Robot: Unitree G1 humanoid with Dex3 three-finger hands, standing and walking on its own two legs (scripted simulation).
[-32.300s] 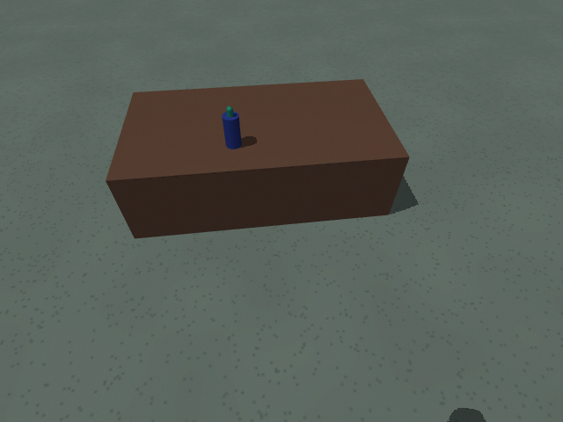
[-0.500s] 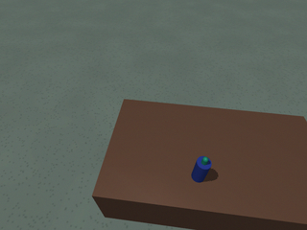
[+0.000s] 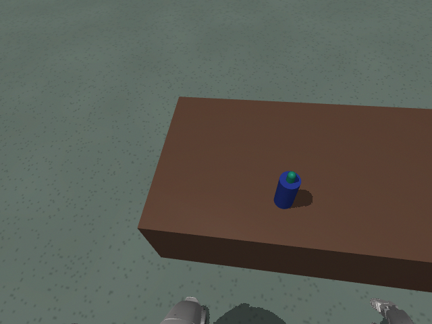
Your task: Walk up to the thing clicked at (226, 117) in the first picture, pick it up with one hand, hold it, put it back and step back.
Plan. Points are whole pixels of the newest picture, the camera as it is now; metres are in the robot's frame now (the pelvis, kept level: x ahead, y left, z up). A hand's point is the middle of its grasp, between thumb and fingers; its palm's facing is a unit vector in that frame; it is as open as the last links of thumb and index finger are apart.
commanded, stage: step back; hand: right
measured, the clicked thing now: (287, 188) +0.55 -0.18 -0.30
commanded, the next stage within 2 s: none
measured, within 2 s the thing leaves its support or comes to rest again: neither
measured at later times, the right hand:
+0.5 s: hand out of the picture +0.02 -0.23 -0.13, palm faces -0.13 +0.91 -0.40, open 7.4 cm
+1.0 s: hand out of the picture -0.17 -0.26 -0.15, palm faces -0.05 +0.93 -0.37, open 7.4 cm
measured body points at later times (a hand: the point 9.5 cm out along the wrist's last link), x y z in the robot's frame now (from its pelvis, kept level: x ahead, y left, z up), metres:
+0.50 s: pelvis -0.11 +0.03 +0.01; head -0.05 +0.04 +0.45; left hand -0.03 +0.36 -0.11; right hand +0.03 -0.27 -0.10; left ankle -0.09 +0.14 -0.72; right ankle -0.09 -0.10 -0.66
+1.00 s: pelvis -0.26 +0.02 +0.01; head -0.20 -0.01 +0.46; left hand -0.17 +0.34 -0.08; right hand -0.17 -0.30 -0.13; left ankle -0.27 +0.17 -0.66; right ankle -0.23 -0.11 -0.72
